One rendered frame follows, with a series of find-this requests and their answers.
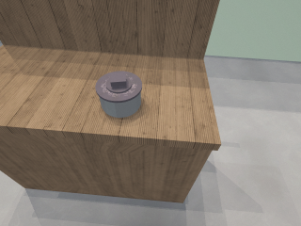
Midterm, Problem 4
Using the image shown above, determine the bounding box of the lid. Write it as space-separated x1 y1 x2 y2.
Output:
95 71 142 103

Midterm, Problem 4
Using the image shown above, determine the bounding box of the knob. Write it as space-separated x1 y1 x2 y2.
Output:
110 72 127 87

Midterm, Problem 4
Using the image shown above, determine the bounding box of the pot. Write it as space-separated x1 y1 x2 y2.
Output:
99 92 141 118

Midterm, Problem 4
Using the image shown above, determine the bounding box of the table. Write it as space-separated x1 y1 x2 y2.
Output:
0 0 221 203

